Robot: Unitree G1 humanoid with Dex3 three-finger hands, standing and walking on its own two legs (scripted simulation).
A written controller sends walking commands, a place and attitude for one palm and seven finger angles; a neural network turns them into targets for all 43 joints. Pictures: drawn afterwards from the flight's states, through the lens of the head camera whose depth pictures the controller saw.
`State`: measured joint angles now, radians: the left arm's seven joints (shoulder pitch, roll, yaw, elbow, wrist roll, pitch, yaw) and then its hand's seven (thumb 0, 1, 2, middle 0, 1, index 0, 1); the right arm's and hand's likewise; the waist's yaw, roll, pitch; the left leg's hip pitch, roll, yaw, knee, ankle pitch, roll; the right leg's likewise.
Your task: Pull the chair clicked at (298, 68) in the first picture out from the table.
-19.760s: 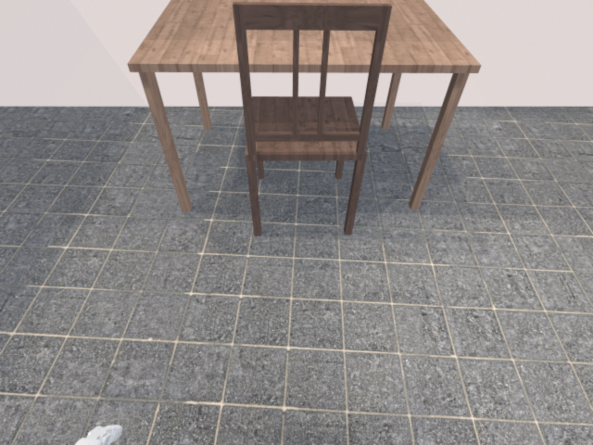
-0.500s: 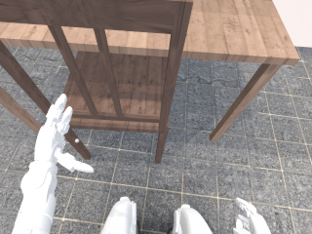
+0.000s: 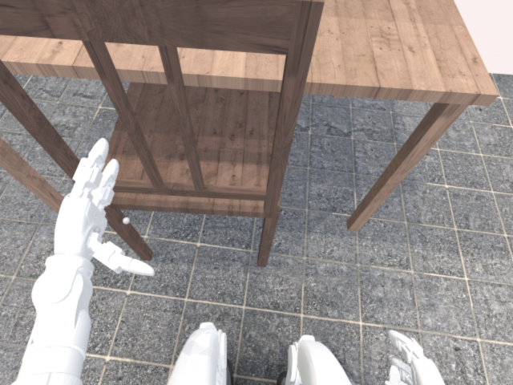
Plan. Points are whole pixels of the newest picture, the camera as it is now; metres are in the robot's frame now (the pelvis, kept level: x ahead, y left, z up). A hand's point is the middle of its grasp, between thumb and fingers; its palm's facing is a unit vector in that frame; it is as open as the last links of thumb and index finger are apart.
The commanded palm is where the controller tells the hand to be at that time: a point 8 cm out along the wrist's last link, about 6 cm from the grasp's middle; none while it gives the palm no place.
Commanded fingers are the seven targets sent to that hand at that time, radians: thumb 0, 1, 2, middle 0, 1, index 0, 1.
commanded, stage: aim the fingers beside a spindle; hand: left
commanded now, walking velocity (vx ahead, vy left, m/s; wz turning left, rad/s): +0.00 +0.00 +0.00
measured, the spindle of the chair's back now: (134, 132) +0.49 +0.22 +0.05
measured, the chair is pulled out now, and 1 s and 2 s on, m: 0.00 0.00 0.00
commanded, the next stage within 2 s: push the fingers through the gap in 1.12 s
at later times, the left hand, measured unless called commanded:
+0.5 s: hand (140, 232) +0.34 +0.19 +0.00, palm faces -0.07 -1.00 -0.01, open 17.0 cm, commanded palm +0.32 +0.25 +0.02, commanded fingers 0.00 -0.50 0.30 -0.06 -0.08 -0.06 -0.08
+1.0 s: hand (128, 219) +0.34 +0.20 +0.03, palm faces +0.01 -1.00 -0.09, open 16.9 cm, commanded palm +0.32 +0.26 +0.02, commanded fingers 0.00 -0.50 0.30 -0.06 -0.08 -0.06 -0.08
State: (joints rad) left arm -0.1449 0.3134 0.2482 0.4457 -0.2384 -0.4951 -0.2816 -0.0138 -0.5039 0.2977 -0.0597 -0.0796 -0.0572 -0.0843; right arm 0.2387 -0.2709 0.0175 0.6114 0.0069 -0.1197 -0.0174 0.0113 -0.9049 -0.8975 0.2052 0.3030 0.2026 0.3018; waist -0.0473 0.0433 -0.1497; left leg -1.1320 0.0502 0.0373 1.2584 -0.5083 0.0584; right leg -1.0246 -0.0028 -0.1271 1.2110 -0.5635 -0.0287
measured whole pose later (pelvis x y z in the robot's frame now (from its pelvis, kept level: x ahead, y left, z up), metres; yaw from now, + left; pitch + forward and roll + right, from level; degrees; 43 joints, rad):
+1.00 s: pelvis +0.00 +0.00 +0.00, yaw +0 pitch +21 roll -4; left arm -0.12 0.29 0.24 0.42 -0.19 -0.52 -0.22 -0.01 -0.50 0.30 -0.07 -0.08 -0.06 -0.09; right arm 0.22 -0.26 0.02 0.60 -0.01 -0.10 -0.01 0.01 -0.90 -0.90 0.20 0.30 0.20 0.30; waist -0.06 0.03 -0.15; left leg -1.12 0.05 0.05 1.25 -0.51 0.06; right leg -1.02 0.00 -0.11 1.21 -0.56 -0.02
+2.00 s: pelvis +0.00 +0.00 -0.01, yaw -1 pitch +24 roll -4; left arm -0.49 0.39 0.34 0.81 -0.18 -0.46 -0.30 -0.01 -0.50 0.30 -0.06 -0.08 -0.06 -0.09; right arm 0.27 -0.28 0.02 0.64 0.00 -0.07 -0.01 0.01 -0.91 -0.90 0.21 0.30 0.20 0.30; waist -0.10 0.04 -0.15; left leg -1.20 0.06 0.04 1.29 -0.52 0.06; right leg -1.10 0.01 -0.12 1.23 -0.56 -0.03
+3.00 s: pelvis +0.00 +0.00 -0.01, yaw -2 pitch +26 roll -4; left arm -0.64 0.42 0.36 0.96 -0.13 -0.50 -0.26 -0.01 -0.50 0.30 -0.07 -0.10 -0.06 -0.10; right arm 0.29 -0.27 0.02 0.63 -0.02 0.03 0.02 0.01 -0.91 -0.90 0.20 0.30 0.20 0.30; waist -0.12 0.04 -0.15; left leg -1.23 0.06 0.04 1.29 -0.52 0.06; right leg -1.13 0.02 -0.11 1.24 -0.56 -0.03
